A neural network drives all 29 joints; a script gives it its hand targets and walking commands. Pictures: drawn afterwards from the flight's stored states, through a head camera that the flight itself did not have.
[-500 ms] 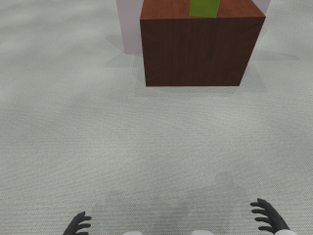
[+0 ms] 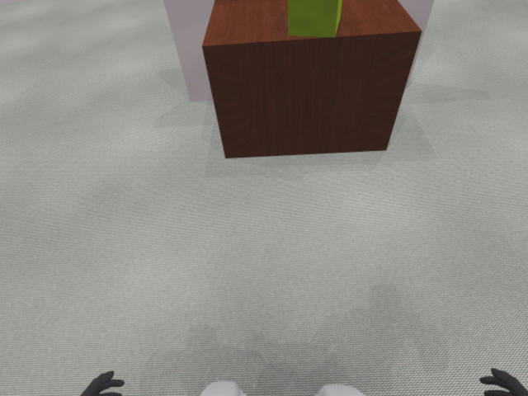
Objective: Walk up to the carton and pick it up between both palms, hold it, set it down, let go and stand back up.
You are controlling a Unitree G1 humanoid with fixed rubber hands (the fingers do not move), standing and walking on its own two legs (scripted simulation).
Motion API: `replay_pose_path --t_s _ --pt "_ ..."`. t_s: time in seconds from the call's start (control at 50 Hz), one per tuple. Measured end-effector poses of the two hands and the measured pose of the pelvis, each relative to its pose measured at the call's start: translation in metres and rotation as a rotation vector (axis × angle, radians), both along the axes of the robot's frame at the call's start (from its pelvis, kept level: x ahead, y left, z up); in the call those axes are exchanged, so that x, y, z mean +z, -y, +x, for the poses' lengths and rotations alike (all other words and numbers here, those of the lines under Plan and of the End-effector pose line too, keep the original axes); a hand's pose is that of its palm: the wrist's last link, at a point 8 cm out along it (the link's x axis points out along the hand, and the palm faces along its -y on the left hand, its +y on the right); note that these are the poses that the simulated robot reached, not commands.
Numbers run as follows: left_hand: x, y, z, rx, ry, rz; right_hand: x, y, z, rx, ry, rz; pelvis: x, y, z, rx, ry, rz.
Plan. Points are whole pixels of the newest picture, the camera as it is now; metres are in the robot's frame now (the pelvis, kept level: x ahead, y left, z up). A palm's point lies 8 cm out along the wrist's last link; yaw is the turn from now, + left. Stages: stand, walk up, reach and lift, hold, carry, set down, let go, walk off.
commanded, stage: walk up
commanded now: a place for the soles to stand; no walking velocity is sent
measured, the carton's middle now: out of the picture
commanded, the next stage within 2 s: none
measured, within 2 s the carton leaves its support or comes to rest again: neither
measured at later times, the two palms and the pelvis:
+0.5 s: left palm (108, 316) +0.27 +0.33 -0.10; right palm (465, 310) +0.24 -0.30 -0.06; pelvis +0.18 +0.03 +0.00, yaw -1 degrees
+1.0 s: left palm (154, 233) +0.44 +0.27 -0.08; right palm (454, 222) +0.43 -0.36 -0.08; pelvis +0.35 -0.03 +0.00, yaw -1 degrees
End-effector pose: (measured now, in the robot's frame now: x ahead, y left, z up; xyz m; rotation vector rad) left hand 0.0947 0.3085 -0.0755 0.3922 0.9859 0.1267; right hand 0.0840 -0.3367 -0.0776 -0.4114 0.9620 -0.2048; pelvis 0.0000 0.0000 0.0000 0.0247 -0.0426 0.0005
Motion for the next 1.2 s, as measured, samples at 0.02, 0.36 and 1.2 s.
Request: replay_pose_path --t_s 0.02,0.36,1.2 --pt "0.003 0.002 0.004 0.002 -0.003 0.004 0.001 0.001 0.006 0.008 0.002 0.009 0.003 0.002 0.006 -0.001 0.003 0.001" --pt "-0.007 -0.018 0.116 0.014 -0.057 -0.024 0.011 -0.026 0.130 0.044 -0.016 -0.002 0.007 -0.019 0.129 0.005 -0.017 -0.033" --pt "-0.026 0.028 0.416 -0.011 -0.084 -0.056 0.014 0.011 0.400 0.011 -0.030 -0.035 0.002 0.019 0.422 -0.035 -0.058 -0.037"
